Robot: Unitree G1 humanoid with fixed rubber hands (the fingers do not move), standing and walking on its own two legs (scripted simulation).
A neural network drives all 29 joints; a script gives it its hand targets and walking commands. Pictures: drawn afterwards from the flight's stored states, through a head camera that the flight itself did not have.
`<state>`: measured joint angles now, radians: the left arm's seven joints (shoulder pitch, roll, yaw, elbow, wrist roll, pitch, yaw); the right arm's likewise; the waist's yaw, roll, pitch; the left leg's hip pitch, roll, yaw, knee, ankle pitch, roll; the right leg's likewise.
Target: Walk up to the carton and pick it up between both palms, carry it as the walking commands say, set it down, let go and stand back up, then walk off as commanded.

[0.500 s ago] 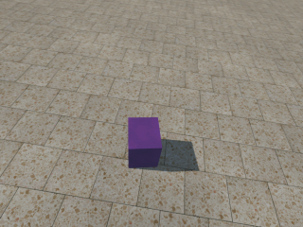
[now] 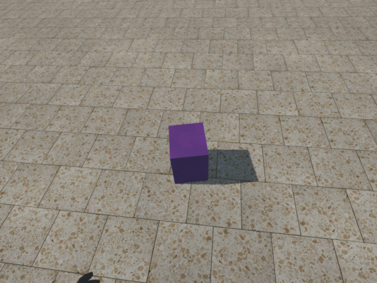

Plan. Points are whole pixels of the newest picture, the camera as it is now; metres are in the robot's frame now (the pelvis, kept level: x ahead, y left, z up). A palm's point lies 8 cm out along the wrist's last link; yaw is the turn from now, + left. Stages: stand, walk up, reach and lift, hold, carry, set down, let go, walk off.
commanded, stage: walk off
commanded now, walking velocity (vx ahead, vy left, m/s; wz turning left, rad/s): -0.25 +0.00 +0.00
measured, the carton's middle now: (188, 153) +0.92 +0.05 -0.65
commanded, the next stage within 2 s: stand in 0.86 s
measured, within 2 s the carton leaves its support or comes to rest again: neither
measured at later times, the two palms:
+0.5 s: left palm out of the picture -0.12 +0.31 -0.14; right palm out of the picture -0.06 -0.23 -0.11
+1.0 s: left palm out of the picture -0.21 +0.27 -0.11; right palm out of the picture -0.27 -0.26 -0.14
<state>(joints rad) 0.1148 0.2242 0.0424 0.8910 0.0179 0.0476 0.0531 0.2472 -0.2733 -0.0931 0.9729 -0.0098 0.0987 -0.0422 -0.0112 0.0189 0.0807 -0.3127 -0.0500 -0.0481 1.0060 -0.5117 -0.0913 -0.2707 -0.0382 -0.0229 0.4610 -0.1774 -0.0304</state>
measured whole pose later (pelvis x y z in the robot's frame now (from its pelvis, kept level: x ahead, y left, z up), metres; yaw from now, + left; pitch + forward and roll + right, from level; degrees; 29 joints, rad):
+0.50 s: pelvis -0.16 +0.03 +0.00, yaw -1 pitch -1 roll -2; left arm 0.24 0.27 0.09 0.96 0.00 0.10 0.04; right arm 0.13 -0.22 -0.05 0.89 -0.02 0.04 -0.05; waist 0.01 -0.02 0.08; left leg -0.28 0.04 0.03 0.46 -0.16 0.03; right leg -0.27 0.04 0.04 0.92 -0.53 0.09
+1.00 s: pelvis -0.31 +0.01 +0.00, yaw +0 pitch -1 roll +2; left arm 0.14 0.22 0.04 0.90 0.03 0.04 0.04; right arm 0.24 -0.26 -0.08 0.95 0.00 0.09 -0.04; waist 0.00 0.00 0.07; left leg -0.23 -0.03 -0.01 0.79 -0.52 -0.07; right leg -0.29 -0.03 -0.03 0.45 -0.15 -0.03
